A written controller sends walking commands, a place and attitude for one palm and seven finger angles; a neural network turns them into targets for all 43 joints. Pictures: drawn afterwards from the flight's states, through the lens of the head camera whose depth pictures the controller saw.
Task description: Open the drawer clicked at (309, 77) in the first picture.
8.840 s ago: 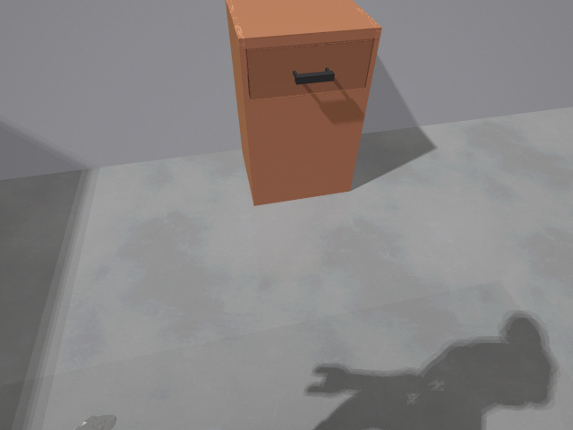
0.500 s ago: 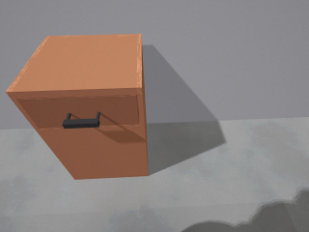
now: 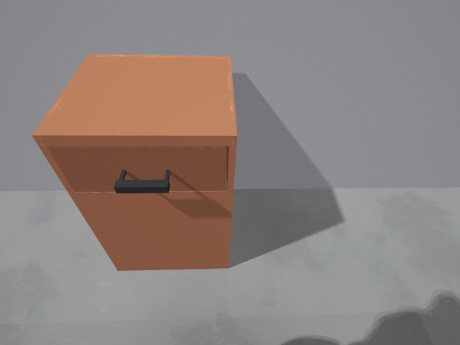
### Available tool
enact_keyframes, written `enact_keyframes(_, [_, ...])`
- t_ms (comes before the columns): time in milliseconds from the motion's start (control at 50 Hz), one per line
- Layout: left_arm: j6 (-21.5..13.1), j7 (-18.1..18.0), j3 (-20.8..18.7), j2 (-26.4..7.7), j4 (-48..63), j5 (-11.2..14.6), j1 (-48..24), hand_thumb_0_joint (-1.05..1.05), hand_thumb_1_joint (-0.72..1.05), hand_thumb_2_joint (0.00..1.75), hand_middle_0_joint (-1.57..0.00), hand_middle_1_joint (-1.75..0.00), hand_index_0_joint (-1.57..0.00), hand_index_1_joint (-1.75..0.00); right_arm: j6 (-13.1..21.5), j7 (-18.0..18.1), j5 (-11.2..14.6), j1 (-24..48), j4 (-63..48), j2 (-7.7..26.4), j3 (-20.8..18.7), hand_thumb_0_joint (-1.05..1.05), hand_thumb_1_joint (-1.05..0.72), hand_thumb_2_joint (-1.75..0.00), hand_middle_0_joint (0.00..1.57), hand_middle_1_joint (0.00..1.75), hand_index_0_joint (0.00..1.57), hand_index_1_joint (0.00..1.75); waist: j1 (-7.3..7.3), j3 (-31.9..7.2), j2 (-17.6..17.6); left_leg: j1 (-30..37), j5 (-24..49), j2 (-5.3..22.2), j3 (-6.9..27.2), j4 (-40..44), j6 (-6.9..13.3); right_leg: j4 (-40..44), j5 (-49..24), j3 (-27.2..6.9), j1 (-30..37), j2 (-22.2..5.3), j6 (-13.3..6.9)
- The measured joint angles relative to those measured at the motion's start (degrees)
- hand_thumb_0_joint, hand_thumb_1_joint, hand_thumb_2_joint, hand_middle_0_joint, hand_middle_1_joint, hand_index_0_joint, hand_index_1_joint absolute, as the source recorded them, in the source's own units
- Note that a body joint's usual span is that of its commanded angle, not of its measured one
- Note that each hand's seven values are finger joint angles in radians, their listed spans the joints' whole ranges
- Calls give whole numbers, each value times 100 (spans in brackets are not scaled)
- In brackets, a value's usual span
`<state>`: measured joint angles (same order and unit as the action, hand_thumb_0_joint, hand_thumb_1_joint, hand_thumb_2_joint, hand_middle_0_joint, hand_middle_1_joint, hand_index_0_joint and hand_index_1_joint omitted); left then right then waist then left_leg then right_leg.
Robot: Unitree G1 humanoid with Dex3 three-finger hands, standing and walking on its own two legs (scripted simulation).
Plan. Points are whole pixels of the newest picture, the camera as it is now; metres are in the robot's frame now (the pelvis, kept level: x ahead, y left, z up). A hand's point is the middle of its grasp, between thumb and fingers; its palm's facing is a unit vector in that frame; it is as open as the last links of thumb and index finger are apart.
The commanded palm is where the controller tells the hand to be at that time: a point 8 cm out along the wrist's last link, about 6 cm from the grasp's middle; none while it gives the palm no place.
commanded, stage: come to a stop and stand still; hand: left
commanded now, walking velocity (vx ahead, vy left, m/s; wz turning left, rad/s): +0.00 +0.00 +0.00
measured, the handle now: (144, 179) +0.54 +0.27 -0.11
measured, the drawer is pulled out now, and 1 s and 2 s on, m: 0.00 0.00 0.00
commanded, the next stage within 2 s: look again from close up in 1.20 s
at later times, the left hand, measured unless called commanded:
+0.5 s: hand out of the picture +0.01 +0.18 -0.18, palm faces +0.00 -0.98 -0.19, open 7.4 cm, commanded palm none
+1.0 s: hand out of the picture +0.01 +0.14 -0.17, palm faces +0.01 -0.99 -0.17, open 7.4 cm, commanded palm none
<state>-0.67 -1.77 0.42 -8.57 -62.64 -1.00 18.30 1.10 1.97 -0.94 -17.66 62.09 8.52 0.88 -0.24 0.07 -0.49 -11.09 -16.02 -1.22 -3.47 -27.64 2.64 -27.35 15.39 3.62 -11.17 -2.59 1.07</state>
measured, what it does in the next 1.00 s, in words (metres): stands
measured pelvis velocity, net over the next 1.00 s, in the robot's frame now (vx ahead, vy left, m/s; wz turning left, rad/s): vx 0.02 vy -0.02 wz -0.01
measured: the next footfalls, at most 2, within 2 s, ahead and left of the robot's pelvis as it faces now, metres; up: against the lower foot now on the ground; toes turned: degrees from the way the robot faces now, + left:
none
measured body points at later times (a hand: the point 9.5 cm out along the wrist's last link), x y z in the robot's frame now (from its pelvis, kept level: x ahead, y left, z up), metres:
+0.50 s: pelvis +0.01 +0.01 +0.00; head +0.01 +0.01 +0.45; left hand +0.01 +0.23 -0.16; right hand +0.01 -0.22 -0.16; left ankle -0.01 +0.09 -0.74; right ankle -0.01 -0.13 -0.74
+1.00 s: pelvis +0.02 -0.02 +0.00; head +0.03 -0.02 +0.45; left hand +0.01 +0.20 -0.16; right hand +0.01 -0.23 -0.16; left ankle -0.01 +0.09 -0.74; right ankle -0.01 -0.13 -0.74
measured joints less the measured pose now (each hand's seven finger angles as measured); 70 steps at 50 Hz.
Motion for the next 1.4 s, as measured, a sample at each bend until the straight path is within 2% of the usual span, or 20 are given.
enact_keyframes(220, [13, 0, 26, 51, -115, 1, 36, 1, 90, 90, -19, -30, -20, -30, 16, 6, 23, 15, 150, -62, 32, 0, -91, -90, 20, 30, 20, 30, -1, 76, -45, 112, 17, -51, -42, 132, 46, 98, -15, -43, 85, -44, 55])
enact_keyframes(340, [-41, -49, 114, 59, -22, -2, 9, 1, 90, 90, -20, -30, -20, -30, -50, -79, 19, -29, -186, 31, 5, 1, -92, -90, 20, 30, 20, 30, 64, 143, 74, -236, -201, 4, -2, -349, 62, -177, 99, 0, -154, -10, 45])
enact_keyframes(460, [-22, -22, 104, 2, 3, 12, -49, 1, 90, 90, -20, -30, -20, -30, -11, -38, 13, -65, -218, 80, 14, 1, -92, -90, 20, 30, 20, 30, 50, 85, 143, -113, -221, -40, -13, -301, 79, -228, 175, -15, -78, -54, 70])
enact_keyframes(800, [-27, -3, 68, -25, -31, 21, -162, 1, 91, 90, -20, -30, -20, -30, 2, -33, 29, 52, 118, 17, 38, 0, -91, -90, 20, 30, 20, 30, 42, 80, 56, 231, -42, 20, -26, 182, -58, 56, 103, -29, 158, 27, -36])
enact_keyframes(1400, [-77, -13, 61, 172, -196, 24, 12, 1, 91, 90, -20, -30, -20, -30, -11, 15, 39, 36, 355, -140, 25, 0, -91, -90, 20, 30, 20, 30, 16, 121, 64, 397, 33, 231, 36, 415, -300, 244, 82, 38, 302, 250, -266])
